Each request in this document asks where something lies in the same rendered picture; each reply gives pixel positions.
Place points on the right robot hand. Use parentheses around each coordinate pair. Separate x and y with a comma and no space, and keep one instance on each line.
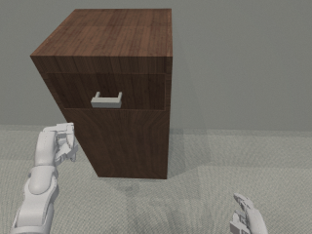
(250,222)

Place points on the left robot hand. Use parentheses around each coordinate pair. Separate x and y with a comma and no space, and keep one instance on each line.
(47,145)

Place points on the robot left forearm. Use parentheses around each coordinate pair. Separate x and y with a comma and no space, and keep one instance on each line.
(36,212)

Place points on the drawer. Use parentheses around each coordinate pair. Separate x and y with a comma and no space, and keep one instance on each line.
(140,90)

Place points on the handle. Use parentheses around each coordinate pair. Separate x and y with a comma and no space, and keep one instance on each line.
(106,102)

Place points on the cabinet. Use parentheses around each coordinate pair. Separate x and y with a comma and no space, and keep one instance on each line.
(120,143)

